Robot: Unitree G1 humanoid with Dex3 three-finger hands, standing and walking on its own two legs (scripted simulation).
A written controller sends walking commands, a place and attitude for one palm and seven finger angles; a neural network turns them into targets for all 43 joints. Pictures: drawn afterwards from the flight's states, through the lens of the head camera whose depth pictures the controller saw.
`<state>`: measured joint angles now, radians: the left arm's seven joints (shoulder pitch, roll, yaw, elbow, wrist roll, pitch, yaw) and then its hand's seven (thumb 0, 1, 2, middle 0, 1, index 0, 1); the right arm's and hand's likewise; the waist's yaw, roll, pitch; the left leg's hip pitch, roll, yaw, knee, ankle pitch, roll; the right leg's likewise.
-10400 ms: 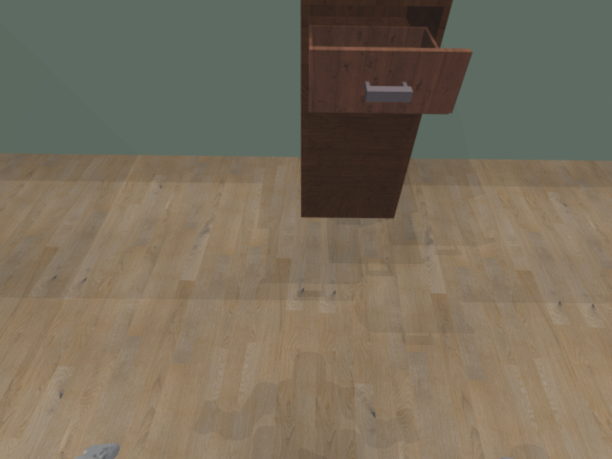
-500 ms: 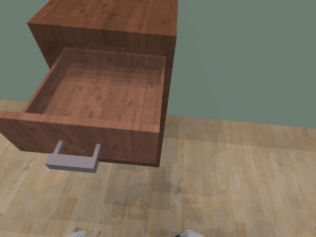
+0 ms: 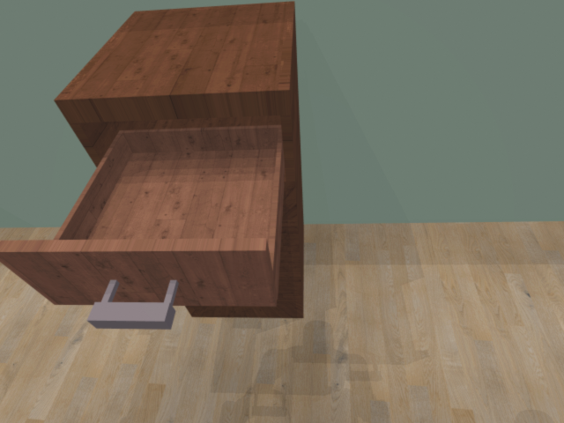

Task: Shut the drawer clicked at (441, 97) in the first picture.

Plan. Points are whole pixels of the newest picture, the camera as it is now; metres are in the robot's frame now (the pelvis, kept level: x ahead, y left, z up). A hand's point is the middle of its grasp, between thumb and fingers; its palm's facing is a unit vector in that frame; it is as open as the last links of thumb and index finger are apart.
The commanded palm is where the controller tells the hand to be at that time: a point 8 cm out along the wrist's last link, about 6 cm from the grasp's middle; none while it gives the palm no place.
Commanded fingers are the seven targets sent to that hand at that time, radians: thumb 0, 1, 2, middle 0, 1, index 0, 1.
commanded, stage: look again from close up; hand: left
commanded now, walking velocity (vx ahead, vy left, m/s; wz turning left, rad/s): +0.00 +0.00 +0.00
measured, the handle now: (137, 300) +0.27 +0.23 +0.04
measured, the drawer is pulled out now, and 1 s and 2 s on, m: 0.30 0.30 0.30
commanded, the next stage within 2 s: raise the hand and make a fist in 0.44 s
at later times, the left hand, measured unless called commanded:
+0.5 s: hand out of the picture +0.03 +0.16 -0.16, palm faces +0.01 -0.97 -0.25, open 7.3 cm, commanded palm none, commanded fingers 0.00 0.90 0.90 -0.20 -0.30 -0.20 -0.30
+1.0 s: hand out of the picture +0.12 +0.17 -0.01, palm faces +0.10 -1.00 +0.01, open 5.9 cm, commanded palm +0.09 +0.22 +0.00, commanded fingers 0.00 0.90 0.90 -0.68 -0.82 -0.68 -0.82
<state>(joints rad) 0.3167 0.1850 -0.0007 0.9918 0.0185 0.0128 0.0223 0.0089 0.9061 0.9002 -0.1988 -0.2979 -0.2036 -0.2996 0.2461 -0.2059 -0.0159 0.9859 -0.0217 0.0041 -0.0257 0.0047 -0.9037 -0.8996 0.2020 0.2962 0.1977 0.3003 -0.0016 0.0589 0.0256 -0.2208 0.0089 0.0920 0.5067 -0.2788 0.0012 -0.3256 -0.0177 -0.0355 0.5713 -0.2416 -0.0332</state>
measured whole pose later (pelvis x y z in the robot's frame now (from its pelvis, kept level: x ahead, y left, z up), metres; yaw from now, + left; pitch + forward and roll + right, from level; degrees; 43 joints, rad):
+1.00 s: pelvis -0.01 +0.01 -0.07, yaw +4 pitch +9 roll -1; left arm 0.70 0.16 0.04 -0.16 -0.22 -0.51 -0.25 0.02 0.90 0.90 -0.49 -0.61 -0.47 -0.60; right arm 0.09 -0.28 -0.08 0.43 0.02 -0.28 0.00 0.01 -0.91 -0.90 0.20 0.30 0.19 0.30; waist 0.05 -0.02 -0.12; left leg -0.73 0.02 0.00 1.10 -0.53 0.00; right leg -0.76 -0.04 -0.11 1.07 -0.46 -0.03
